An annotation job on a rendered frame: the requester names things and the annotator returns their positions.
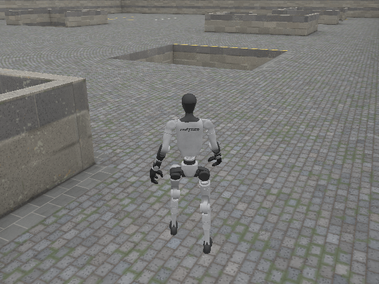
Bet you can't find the robot left forearm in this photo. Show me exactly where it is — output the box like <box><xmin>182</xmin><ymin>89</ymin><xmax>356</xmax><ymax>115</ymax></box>
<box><xmin>152</xmin><ymin>144</ymin><xmax>166</xmax><ymax>171</ymax></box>

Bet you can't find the robot left hand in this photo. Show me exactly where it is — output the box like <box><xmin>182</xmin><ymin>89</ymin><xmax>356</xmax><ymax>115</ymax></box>
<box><xmin>150</xmin><ymin>168</ymin><xmax>163</xmax><ymax>184</ymax></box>

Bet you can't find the robot right forearm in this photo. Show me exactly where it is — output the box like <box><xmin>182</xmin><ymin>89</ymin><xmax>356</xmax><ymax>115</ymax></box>
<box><xmin>212</xmin><ymin>142</ymin><xmax>221</xmax><ymax>159</ymax></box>

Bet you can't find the robot right hand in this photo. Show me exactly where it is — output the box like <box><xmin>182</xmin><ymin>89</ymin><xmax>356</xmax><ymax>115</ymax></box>
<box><xmin>208</xmin><ymin>156</ymin><xmax>222</xmax><ymax>166</ymax></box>

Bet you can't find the left robot upper arm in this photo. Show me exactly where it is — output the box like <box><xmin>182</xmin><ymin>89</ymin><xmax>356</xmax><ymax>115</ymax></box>
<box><xmin>160</xmin><ymin>120</ymin><xmax>177</xmax><ymax>153</ymax></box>

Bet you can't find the left robot shin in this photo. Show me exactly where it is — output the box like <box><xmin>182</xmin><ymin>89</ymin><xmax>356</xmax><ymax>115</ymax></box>
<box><xmin>170</xmin><ymin>189</ymin><xmax>178</xmax><ymax>227</ymax></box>

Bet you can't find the right robot upper arm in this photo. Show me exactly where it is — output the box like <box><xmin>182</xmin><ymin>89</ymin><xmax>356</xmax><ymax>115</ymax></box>
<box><xmin>201</xmin><ymin>119</ymin><xmax>219</xmax><ymax>151</ymax></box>

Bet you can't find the right robot thigh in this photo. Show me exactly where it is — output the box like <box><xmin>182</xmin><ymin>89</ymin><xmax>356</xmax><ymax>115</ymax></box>
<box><xmin>198</xmin><ymin>166</ymin><xmax>210</xmax><ymax>214</ymax></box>

